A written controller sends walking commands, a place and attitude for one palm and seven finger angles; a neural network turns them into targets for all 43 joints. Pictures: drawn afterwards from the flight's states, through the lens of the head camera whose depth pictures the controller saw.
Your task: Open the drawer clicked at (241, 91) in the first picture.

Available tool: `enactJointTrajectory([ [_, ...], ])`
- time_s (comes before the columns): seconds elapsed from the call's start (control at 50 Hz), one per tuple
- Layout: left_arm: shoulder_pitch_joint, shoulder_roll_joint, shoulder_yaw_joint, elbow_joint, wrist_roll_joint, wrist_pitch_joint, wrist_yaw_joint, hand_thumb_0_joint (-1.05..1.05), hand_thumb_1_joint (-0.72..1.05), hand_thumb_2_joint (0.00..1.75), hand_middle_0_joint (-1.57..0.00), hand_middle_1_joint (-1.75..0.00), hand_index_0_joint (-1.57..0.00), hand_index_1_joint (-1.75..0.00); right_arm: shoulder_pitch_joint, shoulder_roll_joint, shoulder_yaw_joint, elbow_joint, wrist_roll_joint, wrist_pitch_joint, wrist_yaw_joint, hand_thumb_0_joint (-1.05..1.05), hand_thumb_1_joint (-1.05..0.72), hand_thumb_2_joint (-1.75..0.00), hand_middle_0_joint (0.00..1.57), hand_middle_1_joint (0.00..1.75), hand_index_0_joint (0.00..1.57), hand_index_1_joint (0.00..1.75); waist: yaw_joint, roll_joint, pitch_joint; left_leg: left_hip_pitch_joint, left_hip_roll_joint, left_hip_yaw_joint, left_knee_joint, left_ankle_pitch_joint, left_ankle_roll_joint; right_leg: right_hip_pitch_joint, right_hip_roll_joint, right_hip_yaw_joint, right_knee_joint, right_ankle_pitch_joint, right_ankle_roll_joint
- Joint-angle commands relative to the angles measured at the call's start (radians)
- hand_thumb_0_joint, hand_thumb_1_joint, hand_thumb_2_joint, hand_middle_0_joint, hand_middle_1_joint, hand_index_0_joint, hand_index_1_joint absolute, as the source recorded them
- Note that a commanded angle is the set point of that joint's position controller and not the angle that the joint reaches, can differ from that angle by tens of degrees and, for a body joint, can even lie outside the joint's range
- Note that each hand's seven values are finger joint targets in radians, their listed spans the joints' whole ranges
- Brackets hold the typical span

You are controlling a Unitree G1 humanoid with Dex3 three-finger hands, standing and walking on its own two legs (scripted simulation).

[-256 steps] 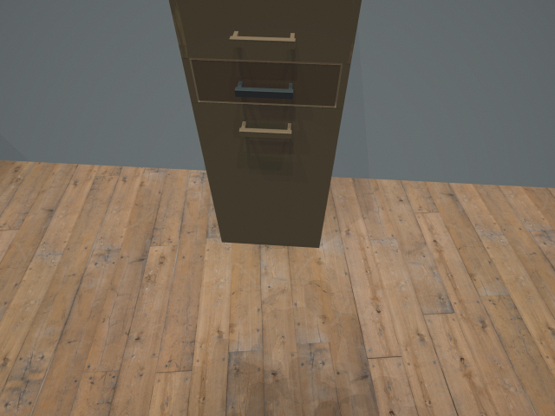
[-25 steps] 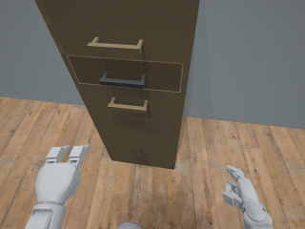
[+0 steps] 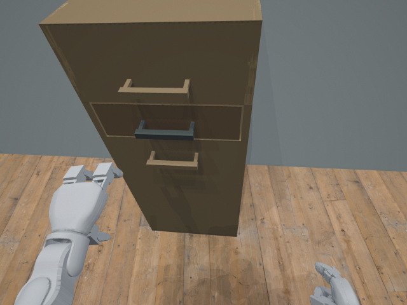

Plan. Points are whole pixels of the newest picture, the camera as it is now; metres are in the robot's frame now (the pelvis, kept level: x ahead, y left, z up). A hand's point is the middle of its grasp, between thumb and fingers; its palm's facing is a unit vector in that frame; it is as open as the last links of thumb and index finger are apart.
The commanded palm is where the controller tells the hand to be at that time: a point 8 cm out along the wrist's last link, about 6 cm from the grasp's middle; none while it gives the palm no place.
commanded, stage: raise the hand with hooked fingers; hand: left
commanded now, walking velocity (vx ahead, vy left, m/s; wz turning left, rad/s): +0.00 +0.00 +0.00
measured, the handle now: (165, 129) +0.52 +0.18 +0.02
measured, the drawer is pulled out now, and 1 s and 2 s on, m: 0.00 0.00 0.00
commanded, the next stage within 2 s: move the hooked fingers above the handle in 0.82 s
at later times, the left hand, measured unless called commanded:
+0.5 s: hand (88, 167) +0.30 +0.25 +0.14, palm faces +0.05 -0.06 -1.00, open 13.8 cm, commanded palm +0.27 +0.24 +0.19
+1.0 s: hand (95, 177) +0.29 +0.23 +0.13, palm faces +0.05 -0.06 -1.00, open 13.8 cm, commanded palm +0.27 +0.23 +0.19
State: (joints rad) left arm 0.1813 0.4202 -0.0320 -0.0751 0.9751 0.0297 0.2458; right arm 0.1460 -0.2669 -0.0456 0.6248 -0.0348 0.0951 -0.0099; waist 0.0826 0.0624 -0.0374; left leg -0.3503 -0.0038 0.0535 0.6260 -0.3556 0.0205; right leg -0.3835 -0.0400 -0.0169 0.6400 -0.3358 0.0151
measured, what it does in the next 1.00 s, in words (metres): stands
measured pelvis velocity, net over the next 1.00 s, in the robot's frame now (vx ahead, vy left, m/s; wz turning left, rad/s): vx -0.02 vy -0.01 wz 0.01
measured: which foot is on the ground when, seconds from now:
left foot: down 0.00-1.00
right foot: down 0.00-1.00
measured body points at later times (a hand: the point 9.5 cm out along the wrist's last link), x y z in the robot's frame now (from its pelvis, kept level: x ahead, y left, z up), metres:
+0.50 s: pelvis -0.01 -0.01 +0.02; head +0.01 -0.04 +0.46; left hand +0.29 +0.25 +0.19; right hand +0.20 -0.21 -0.10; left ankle -0.02 +0.10 -0.72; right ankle -0.01 -0.13 -0.72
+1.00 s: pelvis -0.02 -0.01 +0.02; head -0.01 -0.05 +0.46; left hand +0.28 +0.23 +0.18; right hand +0.18 -0.23 -0.10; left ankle -0.02 +0.10 -0.72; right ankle -0.01 -0.13 -0.72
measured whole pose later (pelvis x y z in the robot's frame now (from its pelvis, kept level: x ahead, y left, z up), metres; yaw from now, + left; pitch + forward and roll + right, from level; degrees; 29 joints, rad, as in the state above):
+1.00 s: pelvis -0.02 -0.01 +0.02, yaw +1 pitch +0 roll +1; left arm -0.13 0.51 -0.05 0.04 0.89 0.01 -0.01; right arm 0.12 -0.26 0.00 0.64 0.02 0.12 -0.02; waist 0.09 0.09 0.00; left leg -0.20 0.00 0.03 0.42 -0.23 0.01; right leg -0.23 -0.03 -0.04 0.45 -0.22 0.00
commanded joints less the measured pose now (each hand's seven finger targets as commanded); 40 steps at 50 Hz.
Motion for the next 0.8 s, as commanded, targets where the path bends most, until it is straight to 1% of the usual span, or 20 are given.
enactJointTrajectory([
  [0.0, -0.25, 0.186, 0.092, -0.223, -0.012, 0.031, -0.018, 0.0, -0.38, 0.35, -0.29, -1.12, -0.29, -1.12, -0.144, -0.077, -0.008, -0.167, 0.018, -0.043, -0.004, 0.0, -0.9, -0.9, 0.2, 0.3, 0.2, 0.3, -0.003, -0.014, -0.224, 0.155, 0.005, -0.053, -0.114, 0.476, -0.009, 0.142, 0.041, -0.015, -0.088, 0.317, -0.053],
  [0.02, -0.267, 0.2, 0.095, -0.222, -0.011, 0.036, -0.034, 0.0, -0.41, 0.34, -0.29, -1.14, -0.29, -1.14, -0.149, -0.077, -0.003, -0.169, 0.019, -0.037, -0.004, 0.0, -0.9, -0.9, 0.2, 0.3, 0.2, 0.3, 0.001, -0.004, -0.221, 0.159, 0.005, -0.056, -0.127, 0.484, -0.012, 0.154, 0.042, -0.017, -0.095, 0.316, -0.053],
  [0.06, -0.294, 0.222, 0.11, -0.184, -0.015, 0.053, -0.068, 0.0, -0.45, 0.32, -0.3, -1.17, -0.3, -1.17, -0.156, -0.078, 0.005, -0.171, 0.025, -0.027, -0.006, 0.0, -0.9, -0.9, 0.2, 0.3, 0.2, 0.3, 0.006, -0.024, -0.2, 0.159, 0.002, -0.051, -0.146, 0.481, -0.011, 0.182, 0.045, -0.016, -0.115, 0.324, -0.054],
  [0.1, -0.352, 0.217, 0.091, -0.176, -0.023, 0.059, -0.102, 0.0, -0.5, 0.3, -0.3, -1.2, -0.3, -1.2, -0.156, -0.074, 0.012, -0.168, 0.029, -0.015, -0.007, 0.0, -0.9, -0.9, 0.2, 0.3, 0.2, 0.3, -0.001, -0.021, -0.181, 0.169, 0.003, -0.048, -0.166, 0.471, -0.011, 0.191, 0.045, -0.021, -0.134, 0.319, -0.052],
  [0.18, -0.442, 0.256, 0.106, -0.161, -0.035, 0.052, -0.153, 0.0, -0.5, 0.3, -0.3, -1.2, -0.3, -1.2, -0.162, -0.073, 0.023, -0.168, 0.031, -0.008, -0.01, 0.0, -0.9, -0.9, 0.2, 0.3, 0.2, 0.3, 0.002, -0.004, -0.203, 0.189, -0.006, -0.041, -0.19, 0.453, -0.008, 0.24, 0.047, -0.017, -0.162, 0.326, -0.054],
  [0.24, -0.493, 0.269, 0.108, -0.142, -0.05, 0.039, -0.187, 0.0, -0.5, 0.3, -0.3, -1.2, -0.3, -1.2, -0.16, -0.075, 0.026, -0.165, 0.033, -0.004, -0.013, 0.0, -0.9, -0.9, 0.2, 0.3, 0.2, 0.3, -0.002, -0.011, -0.196, 0.196, -0.01, -0.037, -0.204, 0.458, -0.006, 0.258, 0.049, -0.019, -0.182, 0.348, -0.051],
  [0.26, -0.504, 0.288, 0.126, -0.132, -0.058, 0.037, -0.197, 0.0, -0.5, 0.3, -0.3, -1.2, -0.3, -1.2, -0.165, -0.078, 0.026, -0.167, 0.037, -0.006, -0.012, 0.0, -0.9, -0.9, 0.2, 0.3, 0.2, 0.3, 0.0, -0.029, -0.202, 0.194, -0.01, -0.038, -0.207, 0.449, -0.005, 0.271, 0.053, -0.013, -0.189, 0.344, -0.052],
  [0.28, -0.532, 0.282, 0.114, -0.128, -0.06, 0.03, -0.208, 0.0, -0.5, 0.3, -0.3, -1.2, -0.3, -1.2, -0.16, -0.077, 0.029, -0.163, 0.036, -0.007, -0.012, 0.0, -0.9, -0.9, 0.2, 0.3, 0.2, 0.3, -0.004, -0.04, -0.202, 0.192, -0.013, -0.036, -0.21, 0.447, -0.002, 0.277, 0.048, -0.018, -0.192, 0.351, -0.05],
  [0.34, -0.6, 0.301, 0.118, -0.123, -0.068, 0.015, -0.23, 0.0, -0.5, 0.3, -0.3, -1.2, -0.3, -1.2, -0.161, -0.082, 0.027, -0.158, 0.039, -0.007, -0.016, 0.0, -0.9, -0.9, 0.2, 0.3, 0.2, 0.3, -0.009, -0.015, -0.198, 0.2, -0.016, -0.034, -0.22, 0.441, -0.003, 0.274, 0.048, -0.02, -0.206, 0.348, -0.049],
  [0.38, -0.636, 0.319, 0.129, -0.124, -0.079, 0.005, -0.241, 0.0, -0.5, 0.3, -0.3, -1.2, -0.3, -1.2, -0.157, -0.083, 0.028, -0.157, 0.041, -0.014, -0.013, 0.0, -0.9, -0.9, 0.2, 0.3, 0.2, 0.3, -0.004, -0.006, -0.228, 0.209, -0.02, -0.037, -0.221, 0.443, -0.001, 0.301, 0.046, -0.014, -0.21, 0.351, -0.051],
  [0.4, -0.644, 0.334, 0.142, -0.115, -0.083, 0.0, -0.245, 0.0, -0.5, 0.3, -0.3, -1.2, -0.3, -1.2, -0.153, -0.086, 0.024, -0.153, 0.041, -0.014, -0.016, 0.0, -0.9, -0.9, 0.2, 0.3, 0.2, 0.3, -0.006, -0.017, -0.225, 0.209, -0.019, -0.036, -0.224, 0.45, -0.001, 0.302, 0.047, -0.016, -0.213, 0.363, -0.049],
  [0.46, -0.531, 0.304, 0.145, -0.04, -0.107, 0.001, -0.269, 0.0, -0.5, 0.3, -0.3, -1.2, -0.3, -1.2, -0.153, -0.092, 0.022, -0.16, 0.051, -0.013, -0.007, 0.0, -0.9, -0.9, 0.2, 0.3, 0.2, 0.3, 0.005, -0.07, -0.182, 0.173, -0.02, -0.027, -0.233, 0.42, -0.001, 0.308, 0.047, -0.012, -0.226, 0.357, -0.047],
  [0.48, -0.527, 0.274, 0.115, -0.039, -0.108, -0.001, -0.278, 0.0, -0.5, 0.3, -0.3, -1.2, -0.3, -1.2, -0.149, -0.094, 0.022, -0.156, 0.05, -0.01, -0.003, 0.0, -0.9, -0.9, 0.2, 0.3, 0.2, 0.3, 0.001, -0.063, -0.172, 0.164, -0.021, -0.022, -0.234, 0.424, -0.001, 0.305, 0.043, -0.017, -0.222, 0.365, -0.046],
  [0.52, -0.539, 0.311, 0.144, -0.092, -0.104, -0.019, -0.276, 0.0, -0.5, 0.3, -0.3, -1.2, -0.3, -1.2, -0.146, -0.101, 0.015, -0.165, 0.045, -0.01, 0.0, 0.0, -0.9, -0.9, 0.2, 0.3, 0.2, 0.3, 0.011, -0.058, -0.195, 0.173, -0.021, -0.024, -0.238, 0.436, 0.001, 0.313, 0.043, -0.016, -0.218, 0.373, -0.046],
  [0.54, -0.551, 0.317, 0.148, -0.12, -0.101, -0.03, -0.271, 0.0, -0.5, 0.3, -0.3, -1.2, -0.3, -1.2, -0.148, -0.101, 0.014, -0.169, 0.044, -0.013, 0.001, 0.0, -0.9, -0.9, 0.2, 0.3, 0.2, 0.3, 0.011, -0.035, -0.215, 0.178, -0.023, -0.025, -0.236, 0.437, 0.0, 0.315, 0.042, -0.013, -0.215, 0.374, -0.046],
  [0.56, -0.545, 0.329, 0.168, -0.129, -0.105, -0.038, -0.263, 0.0, -0.5, 0.3, -0.3, -1.2, -0.3, -1.2, -0.151, -0.1, 0.013, -0.171, 0.045, -0.017, 0.003, 0.0, -0.9, -0.9, 0.2, 0.3, 0.2, 0.3, 0.015, -0.05, -0.226, 0.178, -0.023, -0.025, -0.231, 0.433, 0.002, 0.324, 0.045, -0.006, -0.217, 0.369, -0.046],
  [0.6, -0.561, 0.326, 0.17, -0.15, -0.101, -0.058, -0.243, 0.0, -0.5, 0.3, -0.3, -1.2, -0.3, -1.2, -0.142, -0.097, 0.008, -0.165, 0.043, -0.021, 0.002, 0.0, -0.9, -0.9, 0.2, 0.3, 0.2, 0.3, 0.014, -0.025, -0.231, 0.182, -0.025, -0.026, -0.232, 0.429, 0.002, 0.311, 0.043, -0.01, -0.215, 0.356, -0.047],
  [0.66, -0.564, 0.362, 0.214, -0.151, -0.101, -0.069, -0.204, 0.0, -0.5, 0.3, -0.3, -1.2, -0.3, -1.2, -0.139, -0.099, 0.005, -0.16, 0.045, -0.029, 0.001, 0.0, -0.9, -0.9, 0.2, 0.3, 0.2, 0.3, 0.021, -0.031, -0.245, 0.183, -0.026, -0.025, -0.227, 0.432, 0.002, 0.316, 0.043, -0.002, -0.216, 0.359, -0.047],
  [0.74, -0.573, 0.317, 0.17, -0.09, -0.099, -0.046, -0.18, 0.0, -0.5, 0.3, -0.3, -1.2, -0.3, -1.2, -0.142, -0.096, 0.003, -0.141, 0.052, -0.027, -0.003, 0.0, -0.9, -0.9, 0.2, 0.3, 0.2, 0.3, 0.008, -0.034, -0.196, 0.161, -0.028, -0.014, -0.239, 0.376, 0.001, 0.285, 0.039, -0.007, -0.227, 0.316, -0.044],
  [0.78, -0.586, 0.31, 0.152, -0.094, -0.09, -0.034, -0.184, 0.0, -0.5, 0.3, -0.3, -1.2, -0.3, -1.2, -0.15, -0.098, 0.004, -0.141, 0.055, -0.03, -0.001, 0.0, -0.9, -0.9, 0.2, 0.3, 0.2, 0.3, 0.006, -0.033, -0.21, 0.164, -0.027, -0.013, -0.243, 0.359, 0.001, 0.292, 0.038, -0.003, -0.229, 0.288, -0.044],
])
